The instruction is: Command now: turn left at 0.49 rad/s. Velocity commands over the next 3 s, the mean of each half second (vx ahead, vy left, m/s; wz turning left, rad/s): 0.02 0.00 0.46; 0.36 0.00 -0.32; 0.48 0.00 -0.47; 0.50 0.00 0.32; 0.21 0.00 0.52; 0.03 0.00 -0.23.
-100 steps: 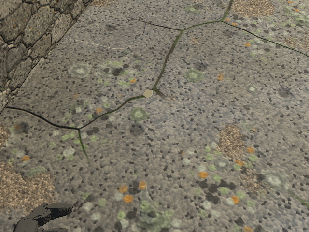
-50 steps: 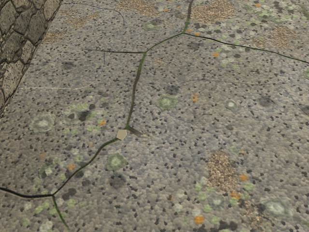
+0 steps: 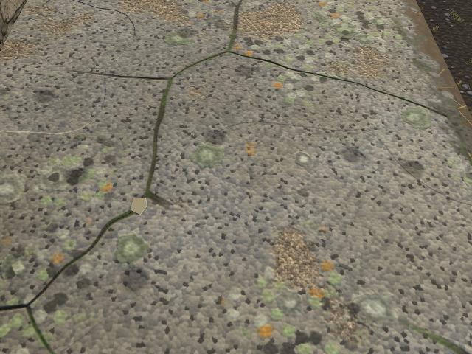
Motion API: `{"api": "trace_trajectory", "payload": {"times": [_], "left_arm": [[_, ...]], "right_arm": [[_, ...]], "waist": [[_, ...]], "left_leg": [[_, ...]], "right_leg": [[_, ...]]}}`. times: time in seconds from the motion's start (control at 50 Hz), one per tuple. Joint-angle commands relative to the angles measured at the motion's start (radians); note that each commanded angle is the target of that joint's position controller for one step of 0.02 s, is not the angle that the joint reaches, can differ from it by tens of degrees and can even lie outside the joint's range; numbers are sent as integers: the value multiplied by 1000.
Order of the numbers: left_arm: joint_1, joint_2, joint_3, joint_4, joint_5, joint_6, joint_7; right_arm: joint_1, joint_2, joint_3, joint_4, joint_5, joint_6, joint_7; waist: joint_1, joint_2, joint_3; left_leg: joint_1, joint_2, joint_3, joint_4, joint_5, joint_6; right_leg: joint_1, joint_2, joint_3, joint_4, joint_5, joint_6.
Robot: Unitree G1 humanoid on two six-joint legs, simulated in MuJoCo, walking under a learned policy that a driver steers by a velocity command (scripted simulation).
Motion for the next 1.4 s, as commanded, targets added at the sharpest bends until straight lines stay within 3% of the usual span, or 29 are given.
{"api": "trace_trajectory", "payload": {"times": [0.02, 0.04, 0.06, 0.08, 0.12, 0.26, 0.4, 0.44, 0.52, 0.54, 0.56, 0.58, 0.6, 0.62, 0.68, 0.78, 0.86, 0.92, 0.94, 0.96, 0.98, 1.0, 1.02, 1.06, 1.16, 1.24, 1.32, 1.36, 1.4], "left_arm": [[39, 84, 24, -41, 26, -15, -6], [-69, 53, 7, -112, 43, -17, 4], [-95, 105, 21, -108, 23, -16, 12], [-89, 125, 30, -98, 9, -13, 14], [-65, 143, 43, -66, 20, -9, 25], [-62, 88, 29, -57, 14, -24, 10], [-64, 92, 22, -46, 5, -43, -10], [-42, 86, 14, -36, 1, -50, -22], [-5, 59, -4, -9, -7, -83, -44], [31, 75, -5, -2, -6, -93, -42], [103, 117, -1, 10, -1, -101, -38], [161, 227, 29, 38, 15, -104, -46], [200, 200, 26, 42, 13, -112, -54], [203, 170, 16, 46, 7, -118, -52], [222, 142, 8, 44, -8, -113, -36], [237, 147, 16, 30, -10, -74, -13], [236, 179, 30, 16, -21, -65, -14], [203, 112, 12, -5, -9, -72, -19], [216, 19, -16, -35, 10, -74, -22], [298, -5, -26, -78, -26, -85, -15], [291, 97, -1, -42, -46, -82, -14], [220, 131, 9, -40, -37, -78, -19], [198, 117, 8, -30, -26, -76, -21], [159, 91, 9, -38, -21, -71, -33], [63, 40, -10, -90, -11, -60, -51], [-57, 23, -26, -125, -8, -76, -78], [-166, 27, -29, -174, -14, -81, -105], [-154, 55, -15, -186, -10, -79, -111], [15, 112, 19, -157, -8, -72, -102]], "right_arm": [[96, -198, -59, -64, -6, -9, -18], [108, -280, -66, -95, -40, -30, -13], [111, -241, -54, -102, -60, -53, -5], [66, -210, -43, -102, -50, -67, -8], [-18, -161, -29, -111, -12, -64, -27], [17, -155, -24, -130, -13, -42, -61], [-4, -153, -24, -144, -23, -25, -55], [0, -119, -8, -135, -25, -24, -50], [18, -102, 14, -99, -29, -38, -39], [20, -81, 23, -97, -35, -50, -38], [9, -40, 36, -105, -43, -64, -37], [-34, -55, 25, -151, -28, -84, -40], [-114, -127, 5, -167, -18, -103, -48], [-120, -143, -6, -165, -6, -119, -43], [-139, -91, -1, -155, -17, -148, -16], [-217, 0, 22, -169, -19, -167, 10], [-176, -61, -1, -166, 3, -169, 5], [44, -131, -38, -121, 3, -171, -22], [205, -205, -54, -104, -20, -167, -35], [242, -258, -62, -81, -42, -158, -18], [173, -161, -38, -88, -36, -159, -15], [132, -104, -24, -90, -25, -157, -18], [98, -77, -16, -86, -28, -156, -20], [71, -48, -8, -71, -40, -156, -24], [84, -75, -20, -28, -28, -172, -25], [88, -110, -24, -4, -24, -162, -31], [155, -145, -30, 38, -7, -143, -34], [172, -171, -35, 47, -3, -128, -39], [192, -189, -33, 56, 1, -113, -44]], "waist": [[-5, 201, -120], [-41, 345, -139], [-72, 197, -175], [-40, 158, -128], [-8, 108, -82], [-16, 127, -121], [-36, 162, -116], [-43, 160, -146], [-16, 146, -60], [-4, 114, -58], [7, -6, -70], [0, -202, -18], [60, -180, 60], [53, -134, 69], [64, -101, 29], [85, -130, -8], [45, -146, -19], [-82, -112, -116], [-133, 74, -281], [-74, 378, -334], [-60, 265, -201], [-62, 186, -94], [-46, 122, -60], [-27, 130, -24], [-22, 87, 10], [-55, 68, 34], [-76, 60, 48], [-44, 87, -1], [68, 103, -122]], "left_leg": [[296, 139, -276, -276, 505, 117], [281, 371, -640, -328, 698, 348], [270, 375, -632, -357, 562, 399], [233, 322, -540, -355, 453, 348], [201, 231, -437, -351, 330, 252], [239, 161, -411, -343, 354, 248], [169, 153, -477, -310, 305, 255], [157, 147, -475, -327, 104, 252], [21, 104, -463, -339, -259, 206], [-18, 83, -435, -279, -261, 178], [-93, 17, -319, -82, -217, 132], [-266, -107, -112, 77, -186, 71], [-398, -70, -122, 206, -270, 44], [-444, -32, -150, 278, -218, 42], [-480, 7, -133, 258, -35, 25], [-219, -52, -55, -31, 123, -34], [-4, -54, -83, -147, 210, -30], [323, 12, -120, -223, 193, 37], [583, 224, -356, -259, 20, 112], [649, 403, -810, -417, -268, 236], [538, 391, -791, -451, -373, 237], [441, 350, -615, -438, -249, 210], [371, 298, -484, -443, -93, 192], [287, 239, -315, -475, 110, 176], [260, 245, -142, -530, 337, 213], [259, 216, 3, -536, 416, 186], [352, 242, 73, -494, 548, 157], [404, 251, 103, -387, 869, 141], [382, 248, 118, -140, 1096, 127]], "right_leg": [[-217, -49, -36, 293, -3, -27], [-412, 104, 56, 516, -394, 23], [-425, 81, 162, 649, -390, 17], [-433, 60, 176, 665, -301, 1], [-429, 32, 183, 588, -137, 5], [-367, 82, 178, 404, 4, 55], [-217, 86, 171, 194, -17, 51], [-145, 73, 142, 128, -7, 33], [42, 104, 81, -118, 57, -47], [98, 58, 155, -146, 33, -83], [164, -73, 337, -217, -8, -144], [180, -199, 623, -332, -180, -276], [191, -275, 782, -402, -235, -348], [212, -264, 755, -395, -237, -340], [309, -163, 588, -391, -64, -283], [145, -50, 407, -364, 158, -250], [30, -86, 472, -329, 144, -222], [-79, -7, 428, -92, 212, -144], [-233, 81, 318, 241, 37, -93], [-450, 151, 247, 506, -285, -63], [-531, 75, 265, 642, -207, -57], [-551, 39, 239, 662, -117, -62], [-517, 12, 225, 647, -47, -62], [-478, -27, 214, 611, 37, -61], [-539, -38, 187, 482, 151, -33], [-479, -22, 116, 233, 342, -42], [-441, 10, 49, 88, 336, -89], [-349, 71, 3, 64, 248, -131], [-81, 143, -14, 28, 199, -192]]}}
